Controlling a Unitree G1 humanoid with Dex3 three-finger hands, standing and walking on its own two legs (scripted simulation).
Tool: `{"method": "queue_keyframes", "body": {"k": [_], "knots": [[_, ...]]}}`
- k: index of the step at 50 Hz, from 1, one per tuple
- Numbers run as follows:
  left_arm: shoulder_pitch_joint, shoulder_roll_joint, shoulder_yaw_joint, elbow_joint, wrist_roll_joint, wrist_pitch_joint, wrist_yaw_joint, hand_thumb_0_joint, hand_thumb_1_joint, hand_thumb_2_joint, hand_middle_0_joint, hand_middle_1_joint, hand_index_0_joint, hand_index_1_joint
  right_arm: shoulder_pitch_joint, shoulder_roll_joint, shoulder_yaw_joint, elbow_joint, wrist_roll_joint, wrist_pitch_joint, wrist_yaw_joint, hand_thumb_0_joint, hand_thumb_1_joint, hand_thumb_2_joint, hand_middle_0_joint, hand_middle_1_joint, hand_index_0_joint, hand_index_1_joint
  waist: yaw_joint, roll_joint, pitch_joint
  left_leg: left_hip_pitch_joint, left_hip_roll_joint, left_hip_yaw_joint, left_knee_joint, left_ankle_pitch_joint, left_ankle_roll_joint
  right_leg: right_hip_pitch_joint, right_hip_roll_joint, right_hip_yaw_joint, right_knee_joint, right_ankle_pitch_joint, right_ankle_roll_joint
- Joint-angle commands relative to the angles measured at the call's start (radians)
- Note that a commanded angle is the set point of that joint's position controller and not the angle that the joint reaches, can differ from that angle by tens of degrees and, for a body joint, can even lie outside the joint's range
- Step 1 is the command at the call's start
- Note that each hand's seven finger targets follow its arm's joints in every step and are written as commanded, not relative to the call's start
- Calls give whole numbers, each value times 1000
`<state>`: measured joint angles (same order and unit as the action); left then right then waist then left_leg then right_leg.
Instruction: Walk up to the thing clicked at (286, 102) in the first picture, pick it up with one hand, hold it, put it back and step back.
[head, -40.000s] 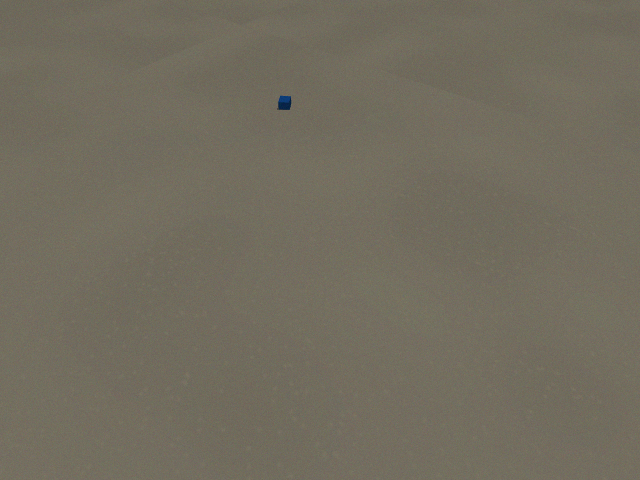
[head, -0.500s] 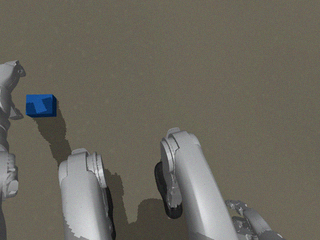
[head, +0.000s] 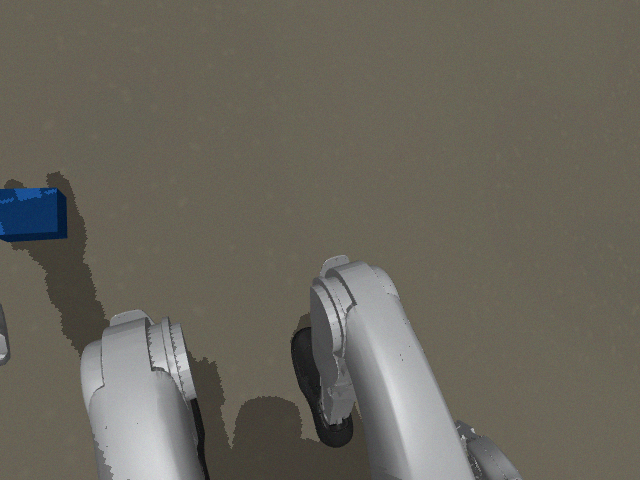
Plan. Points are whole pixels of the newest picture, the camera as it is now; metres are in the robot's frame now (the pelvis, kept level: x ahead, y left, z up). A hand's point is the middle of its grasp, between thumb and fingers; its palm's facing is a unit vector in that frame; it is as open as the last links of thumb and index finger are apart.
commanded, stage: home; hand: left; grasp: from above
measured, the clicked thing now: (31, 215) +0.49 +0.30 -0.30
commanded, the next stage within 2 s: none
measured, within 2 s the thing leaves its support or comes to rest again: neither
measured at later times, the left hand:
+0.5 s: hand out of the picture +0.33 +0.28 +0.06, palm faces -0.17 -0.72 -0.68, open 7.7 cm
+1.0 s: hand out of the picture +0.25 +0.22 +0.27, palm faces +0.20 -0.95 -0.24, open 7.4 cm
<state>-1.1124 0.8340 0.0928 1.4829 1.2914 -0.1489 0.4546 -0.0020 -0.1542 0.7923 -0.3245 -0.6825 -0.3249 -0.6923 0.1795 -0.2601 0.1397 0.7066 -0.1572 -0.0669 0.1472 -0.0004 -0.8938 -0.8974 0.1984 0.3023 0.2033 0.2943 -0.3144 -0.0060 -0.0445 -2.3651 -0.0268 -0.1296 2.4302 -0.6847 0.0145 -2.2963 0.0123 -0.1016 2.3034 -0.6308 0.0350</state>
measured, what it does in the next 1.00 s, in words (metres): rises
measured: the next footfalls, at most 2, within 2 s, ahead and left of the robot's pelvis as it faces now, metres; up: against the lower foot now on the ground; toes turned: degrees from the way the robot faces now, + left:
none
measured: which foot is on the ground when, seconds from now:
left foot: down 0.00-1.00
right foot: down 0.00-1.00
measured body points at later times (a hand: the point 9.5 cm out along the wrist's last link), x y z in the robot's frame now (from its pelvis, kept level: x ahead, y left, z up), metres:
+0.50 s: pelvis +0.00 +0.00 +0.17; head +0.17 +0.06 +0.58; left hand +0.33 +0.31 +0.10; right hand +0.19 -0.26 +0.06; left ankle +0.07 +0.12 -0.29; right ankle +0.11 -0.12 -0.29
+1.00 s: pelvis +0.05 +0.00 +0.34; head +0.11 +0.03 +0.79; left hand +0.23 +0.27 +0.28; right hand +0.24 -0.21 +0.26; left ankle +0.07 +0.12 -0.29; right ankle +0.11 -0.12 -0.29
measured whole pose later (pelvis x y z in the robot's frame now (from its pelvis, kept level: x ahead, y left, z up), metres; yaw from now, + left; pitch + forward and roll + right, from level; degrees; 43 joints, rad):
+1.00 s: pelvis +0.05 +0.00 +0.34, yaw +9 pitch +17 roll -4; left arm 0.24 0.24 0.07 0.10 -0.05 0.40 0.09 0.01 0.90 0.90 -0.21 -0.30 -0.21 -0.30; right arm 0.25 -0.20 0.06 0.56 0.04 -0.13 -0.13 0.01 -0.90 -0.90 0.20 0.30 0.21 0.29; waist -0.08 0.04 -0.19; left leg -1.02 0.00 -0.08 1.25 -0.54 0.00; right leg -0.98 0.02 -0.06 1.17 -0.50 0.01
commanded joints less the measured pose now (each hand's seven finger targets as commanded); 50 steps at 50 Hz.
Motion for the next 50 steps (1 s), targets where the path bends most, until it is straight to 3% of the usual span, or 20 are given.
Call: {"method": "queue_keyframes", "body": {"k": [1,3,6,10,13,16,17,19,20,23,24,27,30,32,34,35,36,42,49,50], "knots": [[-211,226,42,-201,-132,97,-40,0,98,916,-233,-557,-215,-573,246,-300,-124,-25,29,3,7,0,-889,-896,199,299,199,299,73,435,-842,696,4,86,-352,290,7,452,31,-55,-244,271,-81],[-139,218,60,-290,-224,126,-107,0,239,883,-221,-494,-207,-507,257,-293,-145,-38,52,17,13,0,-891,-897,199,299,199,299,106,405,-884,681,2,101,-375,301,15,544,33,-39,-284,281,-76],[10,136,49,-499,-353,159,-228,0,419,872,-211,-429,-202,-437,257,-281,-180,-67,90,46,11,0,-894,-898,200,299,199,299,145,367,-929,738,6,97,-449,312,12,609,36,-21,-343,272,-79],[240,37,49,-792,-540,188,-362,0,669,829,-191,-314,-189,-316,232,-269,-195,-121,121,77,-18,0,-899,-899,200,300,200,300,151,202,-811,689,6,88,-520,284,24,691,34,-3,-459,270,-78],[361,-15,59,-988,-659,184,-416,0,879,897,-199,-299,-199,-299,199,-237,-203,-153,138,78,-49,0,-900,-900,200,300,200,300,175,137,-813,718,12,76,-581,240,29,767,32,17,-519,238,-72],[428,-80,62,-1136,-747,177,-421,0,900,900,-200,-300,-200,-300,168,-213,-216,-177,149,64,-76,0,-900,-900,200,300,200,300,188,136,-792,794,17,64,-649,188,24,790,22,30,-585,186,-73],[432,-70,78,-1173,-765,177,-411,0,900,900,-200,-299,-200,-299,151,-207,-219,-185,153,59,-85,0,-900,-900,200,300,200,300,201,154,-790,824,19,66,-676,161,22,802,21,35,-612,158,-75],[506,-156,29,-1159,-796,186,-402,0,900,900,-200,-299,-200,-299,119,-193,-213,-186,158,50,-97,0,-900,-900,200,300,200,300,192,176,-700,880,25,51,-748,112,14,768,17,36,-651,114,-78],[517,-158,40,-1155,-807,194,-394,0,900,900,-200,-299,-200,-299,108,-196,-213,-181,164,44,-105,0,-900,-900,200,300,200,300,196,186,-665,912,27,41,-781,81,9,754,17,35,-668,89,-80],[597,-203,27,-1225,-865,233,-380,0,899,899,-200,-298,-200,-298,69,-192,-217,-190,177,22,-127,0,-899,-900,200,300,200,300,219,244,-674,1049,38,5,-902,44,0,798,12,37,-706,93,-71],[623,-239,0,-1255,-893,248,-382,0,899,900,-200,-298,-200,-299,53,-194,-216,-198,181,12,-135,0,-899,-900,200,300,200,300,217,251,-662,1079,41,-12,-943,7,-2,807,11,34,-721,79,-67],[720,-284,-4,-1283,-985,295,-377,0,900,900,-200,-298,-200,-299,6,-187,-207,-202,189,-14,-160,0,-899,-900,200,300,200,300,210,212,-588,1133,38,-22,-1012,-32,0,854,13,34,-803,57,-60],[837,-319,-17,-1307,-1068,339,-376,0,900,900,-200,-298,-200,-299,-22,-165,-192,-222,197,-35,-181,0,-899,-900,200,300,200,300,215,164,-541,1183,32,-2,-1067,-15,4,947,14,49,-894,45,-60],[867,-306,15,-1375,-1129,359,-365,0,900,900,-200,-299,-200,-299,-36,-154,-185,-244,199,-47,-195,0,-900,-900,200,300,200,300,221,146,-549,1225,27,11,-1101,3,10,1042,13,63,-958,52,-58],[894,-340,-3,-1408,-1175,376,-360,0,900,900,-200,-300,-200,-299,-48,-137,-175,-248,199,-62,-210,0,-900,-900,200,300,200,300,210,145,-521,1262,25,27,-1130,31,12,1097,13,69,-1010,69,-57],[931,-354,-3,-1399,-1188,383,-357,0,900,900,-200,-300,-200,-299,-42,-131,-172,-248,200,-69,-216,0,-900,-900,200,300,200,300,201,133,-489,1265,23,33,-1148,59,12,1129,12,71,-1037,86,-57],[977,-350,20,-1404,-1207,392,-352,0,900,900,-200,-299,-200,-299,-37,-127,-171,-252,201,-74,-224,0,-900,-900,200,300,200,300,216,120,-492,1291,22,37,-1162,83,14,1172,12,76,-1063,100,-57],[1141,-420,34,-1484,-1297,460,-352,0,900,900,-200,-300,-200,-300,1,-99,-147,-266,203,-97,-267,0,-900,-900,200,299,200,299,230,111,-456,1458,25,47,-1291,245,8,1372,13,76,-1203,228,-58],[1369,-474,39,-1608,-1358,517,-365,0,900,900,-200,-300,-200,-300,46,-80,-134,-305,198,-125,-313,0,-901,-900,200,299,200,299,252,91,-356,1609,23,50,-1449,330,2,1556,15,60,-1362,299,-51],[1391,-492,21,-1640,-1363,522,-368,0,900,900,-200,-300,-200,-300,55,-72,-130,-313,197,-129,-318,0,-901,-900,200,299,200,299,249,97,-339,1629,22,55,-1469,328,2,1578,16,59,-1390,301,-49]]}}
